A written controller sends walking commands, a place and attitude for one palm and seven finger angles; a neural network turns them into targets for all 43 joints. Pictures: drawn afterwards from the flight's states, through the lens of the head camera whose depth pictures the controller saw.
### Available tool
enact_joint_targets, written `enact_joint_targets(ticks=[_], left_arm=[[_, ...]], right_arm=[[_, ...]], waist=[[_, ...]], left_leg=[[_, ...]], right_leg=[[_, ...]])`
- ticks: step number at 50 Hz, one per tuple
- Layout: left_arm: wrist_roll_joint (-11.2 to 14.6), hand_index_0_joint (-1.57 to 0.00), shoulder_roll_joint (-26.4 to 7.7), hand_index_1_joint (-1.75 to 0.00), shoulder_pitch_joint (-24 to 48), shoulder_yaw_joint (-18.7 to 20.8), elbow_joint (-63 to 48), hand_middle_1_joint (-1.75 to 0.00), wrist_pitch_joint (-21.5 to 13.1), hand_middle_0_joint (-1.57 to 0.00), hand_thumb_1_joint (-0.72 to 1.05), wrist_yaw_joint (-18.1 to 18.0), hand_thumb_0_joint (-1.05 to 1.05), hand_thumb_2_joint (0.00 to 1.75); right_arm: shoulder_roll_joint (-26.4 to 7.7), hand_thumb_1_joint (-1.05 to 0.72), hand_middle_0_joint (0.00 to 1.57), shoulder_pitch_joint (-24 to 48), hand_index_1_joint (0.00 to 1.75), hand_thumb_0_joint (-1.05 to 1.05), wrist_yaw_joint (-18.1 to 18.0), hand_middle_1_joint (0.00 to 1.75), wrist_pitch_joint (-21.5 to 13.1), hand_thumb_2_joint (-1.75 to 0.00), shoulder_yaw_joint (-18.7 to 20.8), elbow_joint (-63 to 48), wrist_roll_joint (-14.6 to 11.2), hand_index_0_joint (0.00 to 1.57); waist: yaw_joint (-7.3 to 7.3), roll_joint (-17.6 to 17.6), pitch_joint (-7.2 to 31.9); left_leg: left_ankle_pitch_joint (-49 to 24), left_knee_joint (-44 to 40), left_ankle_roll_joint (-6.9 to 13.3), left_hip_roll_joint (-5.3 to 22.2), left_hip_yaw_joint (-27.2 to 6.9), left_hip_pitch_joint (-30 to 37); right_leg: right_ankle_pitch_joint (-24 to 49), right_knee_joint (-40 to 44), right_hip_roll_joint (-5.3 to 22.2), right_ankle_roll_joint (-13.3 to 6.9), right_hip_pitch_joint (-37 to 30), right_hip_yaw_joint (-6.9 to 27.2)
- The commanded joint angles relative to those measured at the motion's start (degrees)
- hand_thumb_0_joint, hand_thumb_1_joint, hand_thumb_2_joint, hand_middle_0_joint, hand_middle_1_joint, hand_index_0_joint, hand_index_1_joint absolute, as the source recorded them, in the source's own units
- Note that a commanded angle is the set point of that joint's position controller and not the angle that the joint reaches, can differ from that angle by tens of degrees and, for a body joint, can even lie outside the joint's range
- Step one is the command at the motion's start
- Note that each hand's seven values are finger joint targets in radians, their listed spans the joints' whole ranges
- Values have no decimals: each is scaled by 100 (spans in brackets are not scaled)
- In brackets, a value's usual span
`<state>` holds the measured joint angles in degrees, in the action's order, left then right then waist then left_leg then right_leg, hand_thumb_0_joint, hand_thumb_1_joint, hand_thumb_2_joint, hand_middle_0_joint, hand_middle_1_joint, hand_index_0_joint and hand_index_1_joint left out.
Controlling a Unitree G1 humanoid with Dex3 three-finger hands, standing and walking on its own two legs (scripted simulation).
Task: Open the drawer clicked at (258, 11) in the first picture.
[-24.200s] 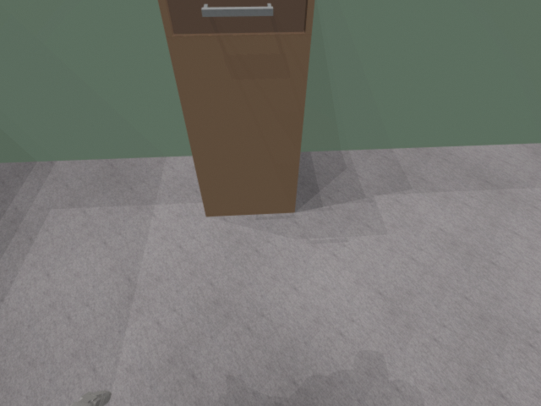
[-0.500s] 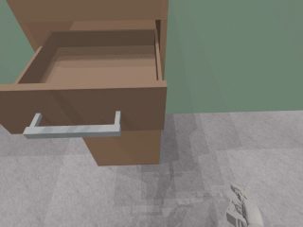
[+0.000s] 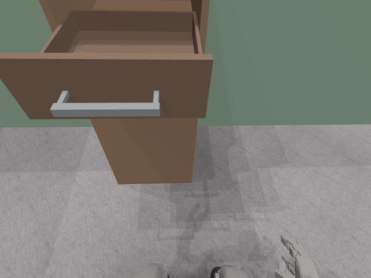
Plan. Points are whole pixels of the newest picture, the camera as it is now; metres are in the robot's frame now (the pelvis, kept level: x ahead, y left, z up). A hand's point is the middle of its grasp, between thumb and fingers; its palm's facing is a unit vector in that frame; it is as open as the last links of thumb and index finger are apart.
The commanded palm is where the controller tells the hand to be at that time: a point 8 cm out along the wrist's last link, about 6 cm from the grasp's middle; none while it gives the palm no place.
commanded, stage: step back with the hand held close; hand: left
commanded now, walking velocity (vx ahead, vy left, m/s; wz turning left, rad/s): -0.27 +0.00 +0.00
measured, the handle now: (109, 102) +0.39 +0.17 +0.18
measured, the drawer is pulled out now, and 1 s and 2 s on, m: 0.29 0.29 0.29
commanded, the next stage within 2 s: stop stepping back and stand still in 0.24 s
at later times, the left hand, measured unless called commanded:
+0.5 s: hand out of the picture +0.07 +0.25 +0.36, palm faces +0.60 -0.79 -0.16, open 7.5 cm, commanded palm +0.01 +0.28 +0.35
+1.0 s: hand out of the picture -0.03 +0.21 +0.35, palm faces +0.52 -0.75 -0.41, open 7.5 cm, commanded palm -0.06 +0.28 +0.35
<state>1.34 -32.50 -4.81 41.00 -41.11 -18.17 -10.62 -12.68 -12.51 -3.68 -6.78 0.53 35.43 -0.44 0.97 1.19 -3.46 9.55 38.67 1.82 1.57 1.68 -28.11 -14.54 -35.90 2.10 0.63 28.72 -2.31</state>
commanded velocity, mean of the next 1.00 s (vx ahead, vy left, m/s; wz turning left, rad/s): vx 0.01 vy -0.02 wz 0.00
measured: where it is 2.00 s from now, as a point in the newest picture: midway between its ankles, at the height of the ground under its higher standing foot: outside the picture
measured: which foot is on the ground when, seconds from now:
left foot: down 0.00-0.16, up 0.18-0.28, down 0.30-0.94, up 0.96-1.00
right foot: down 0.00-0.30, up 0.32-0.58, down 0.60-1.00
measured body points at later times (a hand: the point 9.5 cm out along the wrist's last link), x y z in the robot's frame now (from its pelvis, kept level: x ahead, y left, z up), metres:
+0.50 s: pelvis -0.13 +0.01 +0.02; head -0.11 +0.05 +0.47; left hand +0.04 +0.29 +0.36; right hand +0.01 -0.22 -0.06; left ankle -0.01 +0.10 -0.71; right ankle -0.17 -0.12 -0.64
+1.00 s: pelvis -0.21 +0.01 +0.01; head -0.22 +0.03 +0.46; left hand -0.06 +0.25 +0.36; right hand -0.07 -0.22 -0.06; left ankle -0.10 +0.10 -0.68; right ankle -0.24 -0.06 -0.72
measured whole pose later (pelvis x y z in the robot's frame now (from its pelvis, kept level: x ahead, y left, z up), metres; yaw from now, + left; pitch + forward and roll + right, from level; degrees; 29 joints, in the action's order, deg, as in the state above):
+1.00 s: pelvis -0.21 +0.01 +0.01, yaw -3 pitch +0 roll -1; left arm 3.7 -32.3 -16.2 37.6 -49.8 -12.2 -7.1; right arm -10.4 -13.7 -2.9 -5.5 -1.7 34.6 1.0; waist 1.1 -0.8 1.5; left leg 17.6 46.8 -0.6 0.3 3.3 -31.8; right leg -18.1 -31.7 -2.4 -5.4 12.7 -6.0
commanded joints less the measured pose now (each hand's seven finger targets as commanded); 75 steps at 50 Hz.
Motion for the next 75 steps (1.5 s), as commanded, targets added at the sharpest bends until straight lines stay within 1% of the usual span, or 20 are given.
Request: enact_joint_targets(ticks=[1, 5, 7, 9, 13, 15, 17, 19, 26, 28, 30, 35, 38, 40, 44, 45, 47, 58, 69, 75], left_arm=[[38, -20, -1414, -30, 687, 749, -592, -30, -161, -20, 90, -80, 0, 90], [-27, -20, -1586, -30, 1268, 693, -416, -30, -63, -20, 90, 11, 0, 90], [-56, -20, -1635, -30, 1396, 604, -318, -30, -15, -20, 90, 25, 0, 90], [-78, -20, -1876, -30, 1867, 668, -440, -30, 105, -20, 90, 68, 0, 90], [27, -20, -1437, -30, 1932, 280, 441, -30, 375, -20, 90, 144, 0, 90], [34, -20, -1444, -30, 2550, 370, 237, -30, 242, -20, 90, 89, 0, 90], [60, -20, -1160, -30, 2849, -8, 174, -30, 329, -20, 90, 242, 0, 90], [155, -20, -1073, -30, 2016, 67, -675, -30, 454, -20, 90, 292, 0, 90], [313, -20, -1406, -30, 539, 444, -2180, -30, 431, -20, 90, 162, 0, 90], [247, -20, -1784, -30, 649, 642, -1256, -30, 432, -20, 90, 169, 0, 90], [234, -20, -2186, -30, 1516, 693, -243, -30, 380, -20, 90, 82, 0, 90], [99, -20, -1505, -30, 1402, -108, 1021, -30, 694, -20, 90, 271, 0, 90], [168, -20, -1204, -30, 1375, -499, 166, -30, 604, -20, 90, 371, 0, 90], [236, -20, -1386, -30, 1553, -323, -636, -30, 501, -20, 90, 320, 0, 90], [288, -20, -1283, -30, 39, 131, -1782, -30, 430, -20, 90, 238, 0, 90], [305, -20, -1475, -30, -220, 353, -2020, -30, 419, -20, 90, 221, 0, 90], [275, -20, -1817, -30, -329, 748, -2128, -30, 330, -20, 90, 167, 0, 90], [107, -20, -1059, -30, 1411, -619, 1141, -30, 622, -20, 90, 206, 0, 90], [187, -20, -1544, -30, -676, 850, -2304, -30, -140, -20, 90, 55, 0, 90], [282, -20, -1345, -30, 39, 656, 69, -30, 145, -20, 90, 105, 0, 90]], right_arm=[[-728, -90, 20, 367, 30, 0, -54, 30, -396, -90, 335, -884, -16, 20], [-750, -90, 20, 361, 30, 0, -10, 30, -419, -90, 385, -799, 5, 20], [-669, -90, 20, 297, 30, 0, 41, 30, -335, -90, 366, -675, -1, 20], [-531, -90, 20, 433, 30, 0, 142, 30, -154, -90, 291, -476, 48, 20], [-667, -90, 20, 195, 30, 0, 85, 30, -108, -90, 123, -454, 53, 20], [-1127, -90, 20, 562, 30, 0, 16, 30, -219, -90, 277, -609, 103, 20], [-778, -90, 20, 425, 30, 0, 76, 30, -416, -90, 469, -526, 34, 20], [-743, -90, 20, 616, 30, 0, 208, 30, -495, -90, 523, -685, -81, 20], [-475, -90, 20, 576, 30, 0, 193, 30, -322, -90, 131, -821, 151, 20], [-451, -90, 20, 196, 30, 0, 176, 30, -220, -90, 95, -621, 140, 20], [-549, -90, 20, 250, 30, 0, 98, 30, -207, -90, -73, -623, 99, 20], [-752, -90, 20, 259, 30, 0, -83, 30, -42, -90, 56, -565, -113, 20], [-802, -90, 20, 469, 30, 0, -79, 30, -62, -90, 4, -802, -23, 20], [-758, -90, 20, 679, 30, 0, -79, 30, -134, -90, 30, -872, 88, 20], [-668, -90, 20, 714, 30, 0, 2, 30, -196, -90, 153, -1013, 157, 20], [-663, -90, 20, 687, 30, 0, -15, 30, -138, -90, 144, -1073, 151, 20], [-470, -90, 20, 490, 30, 0, 22, 30, 6, -90, 102, -940, 112, 20], [-819, -90, 20, 334, 30, 0, -168, 30, -135, -90, 63, -638, -113, 20], [-525, -90, 20, 440, 30, 0, 37, 30, -350, -90, 124, -911, 39, 20], [-629, -90, 20, 201, 30, 0, -41, 30, -254, -90, 160, -608, -105, 20]], waist=[[-59, 1047, 1292], [-12, 595, 917], [-22, -664, 872], [2, -1883, 1173], [116, -730, 671], [96, 2259, 131], [272, 1253, 572], [126, 913, 1004], [37, 1739, 1705], [111, 284, 1497], [153, -541, 1285], [122, -96, 715], [96, 1529, 499], [7, 1571, 511], [-115, 1335, 1450], [-83, 1256, 1410], [-78, -735, 1136], [-75, -321, 107], [-116, 1345, 1704], [63, 580, 1436]], left_leg=[[2400, -2021, 257, 1163, -1145, -1126], [3120, -1205, 67, 699, -536, -1344], [2561, 1094, -297, -61, -14, 15], [1787, 3533, -359, -236, 289, 1390], [2174, -162, -226, 4, 242, 1032], [3209, -3046, 907, 2265, -2959, -1481], [2148, -2499, 659, 2074, -2484, -1087], [2091, -2103, 427, 1482, -1787, 233], [2096, -2518, -220, 749, -747, 748], [950, -417, -345, 395, -199, 658], [556, 846, -396, 243, 99, 406], [-274, -82, -62, 214, -99, 1430], [2154, -2128, 171, 1084, -2028, 1149], [3969, -3616, 34, 1566, -2980, 220], [2769, -2782, -204, 828, -868, -14], [2624, -2024, -271, 532, -504, -199], [1202, 1307, -342, -97, 100, -918], [733, -737, 140, 521, -237, 1083], [-1594, -1335, 55, 883, -547, 1633], [-939, -1294, -35, 841, -259, 1544]], right_leg=[[-556, -934, -226, -60, -1961, 104], [-1676, -264, 132, -320, -1394, 596], [-3214, 1824, 1150, -710, 552, 1884], [-2830, 2894, 1857, -838, 1527, 1737], [-1751, 1351, 1066, -290, 365, 254], [-1439, -2932, -423, 186, -352, -257], [-1433, -4738, -651, 47, -38, 638], [-1177, -4583, -545, 146, 498, 302], [-1612, 1173, -601, -342, -2340, -605], [-873, 2165, 755, -999, -2037, 833], [2459, 1826, 1695, -1231, -1653, 1361], [990, 731, 813, -506, -814, 90], [-1753, -289, -377, -239, -293, -417], [-1921, -1726, -632, -282, -882, -147], [-1755, 29, -693, -393, -2600, -612], [-1785, 697, -480, -530, -2708, -388], [-2410, 2649, 1714, -1448, -2133, 2750], [-313, 1286, 514, -339, -797, 567], [579, 291, -166, -103, -1730, -232], [861, 929, -41, -132, -1774, -34]])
